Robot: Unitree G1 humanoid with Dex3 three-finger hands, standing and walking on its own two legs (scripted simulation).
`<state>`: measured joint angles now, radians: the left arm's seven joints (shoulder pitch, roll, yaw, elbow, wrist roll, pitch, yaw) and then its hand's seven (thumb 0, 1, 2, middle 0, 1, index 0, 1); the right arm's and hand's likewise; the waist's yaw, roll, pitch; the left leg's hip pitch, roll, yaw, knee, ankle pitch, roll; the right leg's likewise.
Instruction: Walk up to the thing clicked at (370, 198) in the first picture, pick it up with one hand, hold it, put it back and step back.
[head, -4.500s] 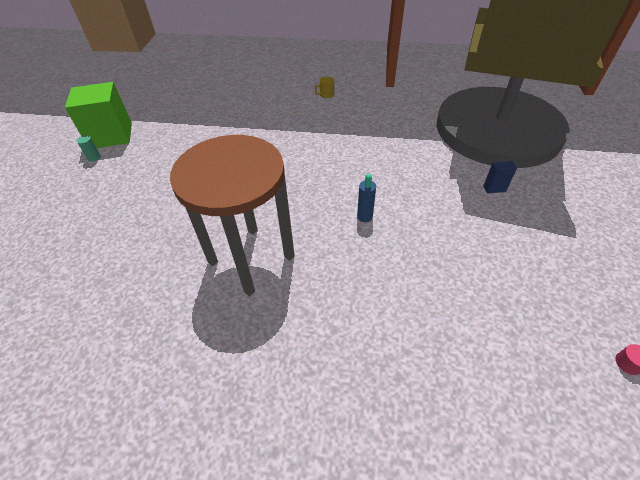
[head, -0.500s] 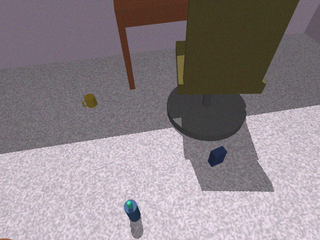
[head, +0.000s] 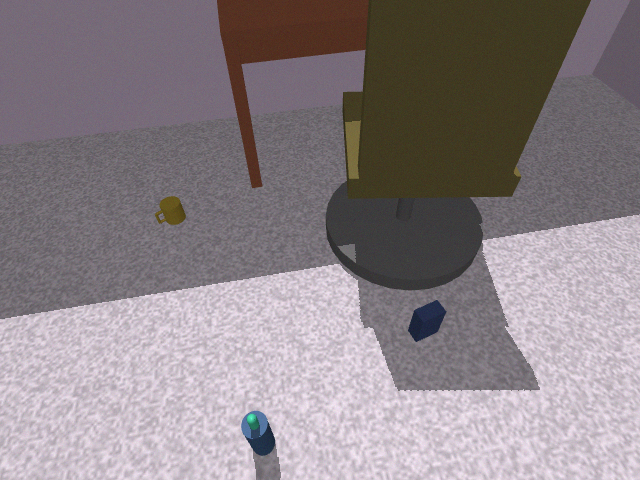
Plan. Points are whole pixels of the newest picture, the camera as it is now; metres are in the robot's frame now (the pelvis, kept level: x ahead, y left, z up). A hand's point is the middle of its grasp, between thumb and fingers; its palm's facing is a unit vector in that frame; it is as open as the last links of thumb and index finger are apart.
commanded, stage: walk up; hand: left
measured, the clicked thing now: (257, 431) +0.36 +0.21 -0.66
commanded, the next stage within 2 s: stand in 0.42 s
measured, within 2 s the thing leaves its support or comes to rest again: neither
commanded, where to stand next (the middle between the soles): +0.02 +0.00 m, yaw +2 degrees
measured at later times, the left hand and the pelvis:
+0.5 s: hand out of the picture +0.10 +0.26 -0.16, palm faces -0.01 -0.95 -0.32, open 7.4 cm; pelvis +0.01 +0.01 +0.00, yaw +0 degrees
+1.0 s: hand out of the picture +0.09 +0.26 -0.16, palm faces -0.02 -0.94 -0.34, open 7.4 cm; pelvis +0.01 +0.00 +0.00, yaw +1 degrees
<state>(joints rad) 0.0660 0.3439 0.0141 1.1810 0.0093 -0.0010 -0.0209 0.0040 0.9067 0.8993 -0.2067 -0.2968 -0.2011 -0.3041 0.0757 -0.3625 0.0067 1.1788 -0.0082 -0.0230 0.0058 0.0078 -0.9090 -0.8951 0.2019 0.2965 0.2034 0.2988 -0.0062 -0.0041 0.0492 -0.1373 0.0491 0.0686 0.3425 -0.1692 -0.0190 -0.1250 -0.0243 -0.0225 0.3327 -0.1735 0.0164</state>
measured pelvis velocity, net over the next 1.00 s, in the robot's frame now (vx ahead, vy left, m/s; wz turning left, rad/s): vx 0.01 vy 0.00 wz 0.01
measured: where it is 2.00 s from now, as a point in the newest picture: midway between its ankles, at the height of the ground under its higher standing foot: outside the picture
